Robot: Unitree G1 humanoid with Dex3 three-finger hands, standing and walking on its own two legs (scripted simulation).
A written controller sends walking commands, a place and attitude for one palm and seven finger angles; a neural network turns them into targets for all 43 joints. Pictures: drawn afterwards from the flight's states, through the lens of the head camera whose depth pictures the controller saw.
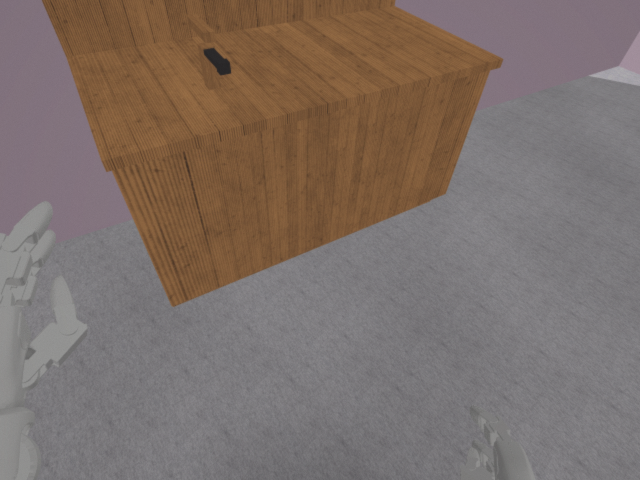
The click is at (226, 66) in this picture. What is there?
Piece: tap's lever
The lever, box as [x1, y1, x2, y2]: [215, 59, 230, 74]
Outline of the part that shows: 215,60 217,71 220,74 230,73 229,62 226,59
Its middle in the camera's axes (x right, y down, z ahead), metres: -0.24 -0.43 +0.96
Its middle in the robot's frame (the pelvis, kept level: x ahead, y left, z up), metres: +1.00 +0.31 +0.06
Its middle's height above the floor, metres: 0.83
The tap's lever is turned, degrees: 0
